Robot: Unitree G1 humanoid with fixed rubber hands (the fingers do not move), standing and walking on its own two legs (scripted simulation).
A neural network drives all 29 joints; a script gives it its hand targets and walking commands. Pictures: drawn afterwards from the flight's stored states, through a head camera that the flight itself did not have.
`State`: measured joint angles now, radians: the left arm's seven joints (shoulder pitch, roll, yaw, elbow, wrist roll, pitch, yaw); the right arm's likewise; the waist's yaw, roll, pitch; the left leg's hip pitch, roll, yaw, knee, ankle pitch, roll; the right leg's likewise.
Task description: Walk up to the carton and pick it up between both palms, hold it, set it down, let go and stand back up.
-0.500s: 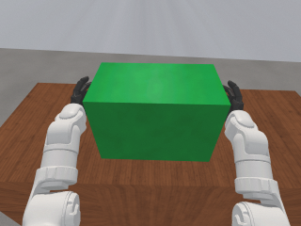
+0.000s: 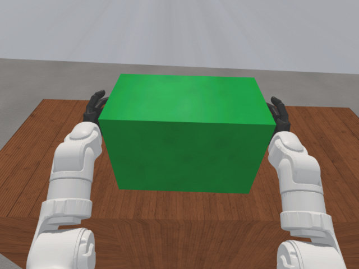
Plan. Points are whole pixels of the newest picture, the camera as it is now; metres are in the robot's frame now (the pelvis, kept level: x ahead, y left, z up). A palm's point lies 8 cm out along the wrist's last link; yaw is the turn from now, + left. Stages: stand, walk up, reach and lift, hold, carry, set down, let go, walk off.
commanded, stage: hold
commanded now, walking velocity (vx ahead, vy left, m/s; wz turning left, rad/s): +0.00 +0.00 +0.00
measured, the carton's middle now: (185, 134) +0.38 +0.00 +0.14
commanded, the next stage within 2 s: none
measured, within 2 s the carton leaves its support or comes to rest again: neither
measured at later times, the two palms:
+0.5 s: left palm (92, 120) +0.36 +0.19 +0.19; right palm (283, 131) +0.34 -0.20 +0.18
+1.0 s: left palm (91, 123) +0.35 +0.20 +0.19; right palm (282, 131) +0.34 -0.20 +0.18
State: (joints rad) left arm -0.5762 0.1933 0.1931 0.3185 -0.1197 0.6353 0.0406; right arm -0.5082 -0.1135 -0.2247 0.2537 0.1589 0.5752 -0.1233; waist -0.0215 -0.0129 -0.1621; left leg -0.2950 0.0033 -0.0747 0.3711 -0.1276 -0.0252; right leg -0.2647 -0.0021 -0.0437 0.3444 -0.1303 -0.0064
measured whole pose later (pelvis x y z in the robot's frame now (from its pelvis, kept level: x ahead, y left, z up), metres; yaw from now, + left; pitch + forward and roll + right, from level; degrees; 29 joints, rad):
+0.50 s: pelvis -0.01 +0.00 +0.00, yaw +0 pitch +2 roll -1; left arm -0.62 0.19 0.19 0.31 -0.12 0.67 0.05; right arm -0.54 -0.12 -0.26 0.25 0.16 0.59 -0.11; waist -0.02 -0.01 -0.16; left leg -0.29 0.00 -0.07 0.37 -0.11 -0.03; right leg -0.26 0.00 -0.04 0.34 -0.12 -0.01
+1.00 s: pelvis -0.01 +0.00 +0.00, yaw +0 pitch +2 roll -1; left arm -0.60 0.19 0.19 0.27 -0.11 0.72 0.06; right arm -0.54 -0.14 -0.23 0.25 0.17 0.63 -0.11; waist -0.02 -0.01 -0.16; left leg -0.29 0.00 -0.07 0.37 -0.11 -0.03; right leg -0.26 0.00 -0.04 0.34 -0.12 -0.01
